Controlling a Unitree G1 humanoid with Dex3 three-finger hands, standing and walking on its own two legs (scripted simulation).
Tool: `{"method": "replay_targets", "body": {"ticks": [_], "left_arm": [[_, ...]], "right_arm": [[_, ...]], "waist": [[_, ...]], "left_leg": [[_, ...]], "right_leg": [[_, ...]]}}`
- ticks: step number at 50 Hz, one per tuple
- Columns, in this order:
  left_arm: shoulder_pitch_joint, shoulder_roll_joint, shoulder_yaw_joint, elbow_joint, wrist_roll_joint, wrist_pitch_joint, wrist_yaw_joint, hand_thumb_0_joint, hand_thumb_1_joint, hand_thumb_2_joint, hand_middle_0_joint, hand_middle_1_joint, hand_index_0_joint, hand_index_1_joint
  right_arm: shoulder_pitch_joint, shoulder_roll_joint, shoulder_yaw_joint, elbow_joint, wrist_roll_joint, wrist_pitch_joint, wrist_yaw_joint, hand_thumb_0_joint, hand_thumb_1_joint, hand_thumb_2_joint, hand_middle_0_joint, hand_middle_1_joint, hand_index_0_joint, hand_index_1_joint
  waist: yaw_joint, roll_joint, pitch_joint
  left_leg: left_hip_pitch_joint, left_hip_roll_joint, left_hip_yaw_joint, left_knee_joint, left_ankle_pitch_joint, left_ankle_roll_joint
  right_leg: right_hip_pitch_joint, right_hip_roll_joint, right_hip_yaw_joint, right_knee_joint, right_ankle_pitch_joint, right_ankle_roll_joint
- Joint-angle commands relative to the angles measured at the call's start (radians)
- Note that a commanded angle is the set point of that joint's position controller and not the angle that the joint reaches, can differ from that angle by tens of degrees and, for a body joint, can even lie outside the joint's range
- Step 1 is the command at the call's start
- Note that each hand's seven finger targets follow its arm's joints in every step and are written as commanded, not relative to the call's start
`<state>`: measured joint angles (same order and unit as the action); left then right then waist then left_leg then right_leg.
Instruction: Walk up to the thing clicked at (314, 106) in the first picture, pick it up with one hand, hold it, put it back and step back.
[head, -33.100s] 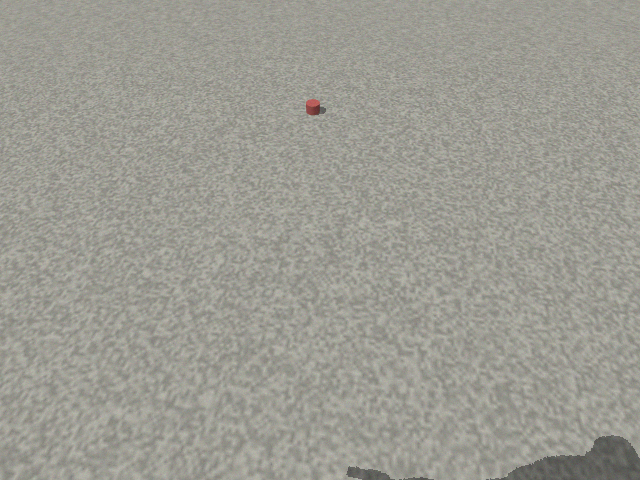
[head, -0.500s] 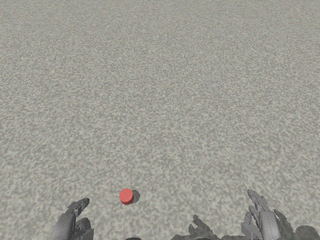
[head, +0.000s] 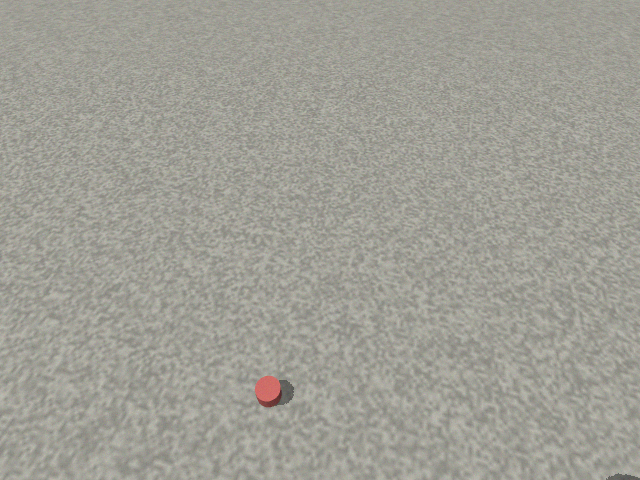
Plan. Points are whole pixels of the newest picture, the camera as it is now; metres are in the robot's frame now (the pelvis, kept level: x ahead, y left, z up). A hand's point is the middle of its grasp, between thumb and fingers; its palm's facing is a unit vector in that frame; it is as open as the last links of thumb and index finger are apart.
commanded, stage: stand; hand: left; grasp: from above
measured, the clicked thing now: (268, 391) +0.46 +0.19 -0.74
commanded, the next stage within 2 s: none
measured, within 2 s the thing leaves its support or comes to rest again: neither
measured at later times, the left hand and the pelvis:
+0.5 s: hand out of the picture +0.03 +0.23 -0.15, palm faces +0.02 -0.94 -0.33, open 7.4 cm; pelvis -0.01 -0.01 +0.01, yaw +0 degrees
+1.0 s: hand out of the picture +0.06 +0.21 -0.15, palm faces +0.01 -0.95 -0.32, open 7.4 cm; pelvis +0.00 -0.03 +0.02, yaw +0 degrees
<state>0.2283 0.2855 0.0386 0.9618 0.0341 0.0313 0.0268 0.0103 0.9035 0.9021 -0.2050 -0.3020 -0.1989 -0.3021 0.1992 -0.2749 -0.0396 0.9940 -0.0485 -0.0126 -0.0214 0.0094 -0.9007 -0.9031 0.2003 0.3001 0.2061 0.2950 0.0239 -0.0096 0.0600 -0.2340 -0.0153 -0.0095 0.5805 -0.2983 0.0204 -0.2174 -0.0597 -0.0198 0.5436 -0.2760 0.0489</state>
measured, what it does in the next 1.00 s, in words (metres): stands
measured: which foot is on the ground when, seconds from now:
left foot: down 0.00-1.00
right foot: down 0.00-1.00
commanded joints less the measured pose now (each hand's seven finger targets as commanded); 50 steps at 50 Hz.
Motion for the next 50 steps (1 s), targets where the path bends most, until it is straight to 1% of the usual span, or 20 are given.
{"method": "replay_targets", "body": {"ticks": [1, 3, 5, 8, 10, 14, 16, 17, 18, 20, 21, 25, 28, 31, 35, 39, 41, 47, 48, 50], "left_arm": [[-0.055, 0.159, 0.040, -0.018, -0.002, -0.036, 0.016, 0.000, 0.900, 0.900, -0.200, -0.300, -0.200, -0.301], [-0.055, 0.160, 0.037, 0.013, -0.002, -0.037, 0.016, 0.000, 0.900, 0.900, -0.200, -0.300, -0.200, -0.301], [-0.045, 0.156, 0.033, 0.040, 0.000, -0.038, 0.016, 0.000, 0.900, 0.900, -0.200, -0.300, -0.200, -0.301], [-0.052, 0.159, 0.030, 0.067, 0.003, -0.038, 0.014, 0.000, 0.900, 0.900, -0.200, -0.300, -0.200, -0.301], [-0.046, 0.164, 0.029, 0.082, 0.003, -0.043, 0.014, 0.000, 0.900, 0.900, -0.200, -0.300, -0.200, -0.301], [-0.057, 0.172, 0.028, 0.102, 0.001, -0.046, 0.013, 0.000, 0.900, 0.900, -0.200, -0.300, -0.200, -0.301], [-0.062, 0.180, 0.030, 0.105, 0.000, -0.048, 0.014, 0.000, 0.900, 0.900, -0.200, -0.300, -0.200, -0.301], [-0.074, 0.182, 0.028, 0.106, 0.000, -0.048, 0.013, 0.000, 0.900, 0.900, -0.200, -0.300, -0.200, -0.301], [-0.079, 0.183, 0.029, 0.109, -0.001, -0.047, 0.012, 0.000, 0.900, 0.900, -0.200, -0.300, -0.200, -0.301], [-0.075, 0.184, 0.026, 0.114, -0.003, -0.050, 0.012, 0.000, 0.900, 0.900, -0.200, -0.300, -0.200, -0.301], [-0.080, 0.187, 0.027, 0.113, -0.004, -0.050, 0.010, 0.000, 0.900, 0.900, -0.200, -0.300, -0.200, -0.301], [-0.098, 0.206, 0.029, 0.118, -0.002, -0.050, 0.011, 0.000, 0.900, 0.900, -0.200, -0.300, -0.200, -0.301], [-0.099, 0.202, 0.027, 0.124, -0.007, -0.050, 0.008, 0.000, 0.900, 0.900, -0.200, -0.300, -0.200, -0.301], [-0.093, 0.198, 0.025, 0.131, -0.009, -0.053, 0.005, 0.000, 0.900, 0.900, -0.200, -0.300, -0.200, -0.301], [-0.102, 0.207, 0.026, 0.136, -0.010, -0.050, 0.003, 0.000, 0.900, 0.900, -0.200, -0.300, -0.200, -0.301], [-0.110, 0.213, 0.027, 0.137, -0.011, -0.052, 0.001, 0.000, 0.900, 0.900, -0.200, -0.300, -0.200, -0.301], [-0.117, 0.210, 0.027, 0.137, -0.011, -0.054, 0.001, 0.000, 0.900, 0.900, -0.200, -0.300, -0.200, -0.301], [-0.136, 0.219, 0.029, 0.136, -0.015, -0.053, -0.004, 0.000, 0.900, 0.900, -0.200, -0.300, -0.200, -0.301], [-0.130, 0.217, 0.028, 0.137, -0.015, -0.054, -0.005, 0.000, 0.900, 0.900, -0.200, -0.300, -0.200, -0.301], [-0.136, 0.212, 0.026, 0.134, -0.014, -0.055, -0.004, 0.000, 0.900, 0.900, -0.200, -0.300, -0.200, -0.301]], "right_arm": [[-0.052, -0.196, -0.047, -0.040, 0.011, -0.020, -0.016, 0.000, -0.900, -0.900, 0.200, 0.300, 0.200, 0.300], [-0.052, -0.194, -0.045, -0.020, 0.015, -0.020, -0.016, 0.000, -0.900, -0.900, 0.200, 0.300, 0.200, 0.300], [-0.056, -0.195, -0.044, -0.006, 0.016, -0.017, -0.016, 0.000, -0.900, -0.900, 0.200, 0.300, 0.200, 0.300], [-0.064, -0.202, -0.046, 0.009, 0.016, -0.010, -0.013, 0.000, -0.900, -0.900, 0.200, 0.300, 0.200, 0.300], [-0.069, -0.195, -0.045, 0.016, 0.018, -0.009, -0.011, 0.000, -0.900, -0.900, 0.200, 0.300, 0.200, 0.300], [-0.066, -0.191, -0.039, 0.031, 0.020, -0.008, -0.007, 0.000, -0.900, -0.900, 0.200, 0.300, 0.200, 0.300], [-0.072, -0.196, -0.040, 0.035, 0.022, -0.010, -0.007, 0.000, -0.900, -0.900, 0.200, 0.300, 0.200, 0.300], [-0.069, -0.190, -0.037, 0.039, 0.021, -0.010, -0.006, 0.000, -0.900, -0.900, 0.200, 0.300, 0.200, 0.300], [-0.070, -0.194, -0.036, 0.043, 0.020, -0.008, -0.006, 0.000, -0.900, -0.900, 0.200, 0.300, 0.200, 0.300], [-0.071, -0.195, -0.035, 0.048, 0.022, -0.009, -0.006, 0.000, -0.900, -0.900, 0.200, 0.300, 0.200, 0.300], [-0.070, -0.203, -0.034, 0.050, 0.023, -0.009, -0.005, 0.000, -0.900, -0.900, 0.200, 0.300, 0.200, 0.300], [-0.077, -0.205, -0.030, 0.053, 0.023, -0.002, -0.002, 0.000, -0.900, -0.900, 0.200, 0.300, 0.200, 0.300], [-0.076, -0.203, -0.026, 0.061, 0.023, -0.004, -0.003, 0.000, -0.900, -0.900, 0.200, 0.300, 0.200, 0.300], [-0.090, -0.211, -0.023, 0.063, 0.026, -0.010, -0.003, 0.000, -0.900, -0.900, 0.200, 0.300, 0.200, 0.300], [-0.086, -0.215, -0.020, 0.070, 0.026, -0.007, -0.001, 0.000, -0.900, -0.900, 0.200, 0.300, 0.200, 0.300], [-0.084, -0.213, -0.016, 0.076, 0.027, -0.006, -0.001, 0.000, -0.900, -0.900, 0.200, 0.300, 0.200, 0.300], [-0.086, -0.216, -0.016, 0.073, 0.029, -0.007, -0.001, 0.000, -0.900, -0.900, 0.200, 0.300, 0.200, 0.300], [-0.085, -0.224, -0.011, 0.080, 0.028, -0.012, -0.004, 0.000, -0.900, -0.900, 0.200, 0.300, 0.200, 0.300], [-0.094, -0.227, -0.009, 0.081, 0.028, -0.014, -0.003, 0.000, -0.900, -0.900, 0.200, 0.300, 0.200, 0.300], [-0.096, -0.233, -0.010, 0.081, 0.030, -0.015, -0.005, 0.000, -0.900, -0.900, 0.200, 0.300, 0.200, 0.300]], "waist": [[-0.005, 0.067, -0.055], [-0.006, 0.056, -0.048], [-0.004, 0.052, -0.026], [-0.005, 0.050, 0.004], [-0.005, 0.033, -0.005], [-0.009, 0.022, 0.011], [-0.008, 0.015, -0.020], [-0.012, 0.012, -0.004], [-0.012, 0.020, 0.009], [-0.011, 0.005, -0.010], [-0.013, 0.017, -0.019], [-0.018, -0.001, 0.000], [-0.017, 0.025, -0.016], [-0.009, 0.021, -0.028], [-0.012, 0.014, -0.004], [-0.012, 0.007, -0.010], [-0.017, 0.017, -0.032], [-0.018, 0.018, -0.046], [-0.010, 0.016, -0.044], [-0.015, 0.024, -0.071]], "left_leg": [[0.031, 0.101, -0.141, -0.229, 0.128, 0.017], [0.035, 0.102, -0.140, -0.245, 0.153, 0.014], [0.044, 0.106, -0.141, -0.267, 0.127, 0.013], [0.015, 0.102, -0.141, -0.299, 0.014, 0.011], [0.037, 0.099, -0.133, -0.294, 0.060, 0.010], [0.043, 0.097, -0.129, -0.301, 0.052, 0.006], [0.075, 0.098, -0.121, -0.293, 0.105, 0.006], [0.067, 0.098, -0.118, -0.295, 0.112, 0.002], [0.050, 0.099, -0.120, -0.307, 0.073, 0.001], [0.075, 0.100, -0.113, -0.294, 0.122, 0.002], [0.074, 0.101, -0.113, -0.296, 0.114, 0.003], [0.060, 0.097, -0.110, -0.297, 0.077, 0.004], [0.067, 0.104, -0.107, -0.301, 0.088, 0.002], [0.089, 0.110, -0.107, -0.294, 0.151, 0.003], [0.074, 0.106, -0.102, -0.301, 0.103, -0.001], [0.077, 0.108, -0.099, -0.301, 0.102, -0.001], [0.098, 0.114, -0.096, -0.296, 0.151, -0.001], [0.094, 0.121, -0.095, -0.305, 0.180, -0.004], [0.105, 0.123, -0.096, -0.300, 0.208, -0.004], [0.128, 0.128, -0.092, -0.292, 0.264, -0.005]], "right_leg": [[0.066, -0.036, 0.045, -0.127, 0.103, -0.058], [0.089, -0.041, 0.044, -0.143, 0.115, -0.056], [0.087, -0.043, 0.044, -0.160, 0.109, -0.051], [0.088, -0.042, 0.044, -0.184, 0.054, -0.050], [0.092, -0.047, 0.048, -0.200, 0.067, -0.051], [0.086, -0.050, 0.052, -0.224, 0.056, -0.046], [0.096, -0.060, 0.060, -0.231, 0.086, -0.050], [0.091, -0.059, 0.060, -0.234, 0.076, -0.049], [0.088, -0.054, 0.059, -0.236, 0.048, -0.048], [0.099, -0.064, 0.068, -0.247, 0.072, -0.050], [0.105, -0.061, 0.065, -0.249, 0.084, -0.049], [0.091, -0.060, 0.069, -0.265, 0.024, -0.047], [0.101, -0.064, 0.072, -0.259, 0.051, -0.053], [0.113, -0.067, 0.072, -0.259, 0.112, -0.056], [0.095, -0.060, 0.074, -0.274, 0.043, -0.054], [0.096, -0.062, 0.080, -0.281, 0.044, -0.057], [0.106, -0.065, 0.080, -0.274, 0.091, -0.058], [0.129, -0.064, 0.079, -0.265, 0.129, -0.060], [0.128, -0.064, 0.078, -0.265, 0.149, -0.060], [0.135, -0.066, 0.076, -0.258, 0.205, -0.059]]}}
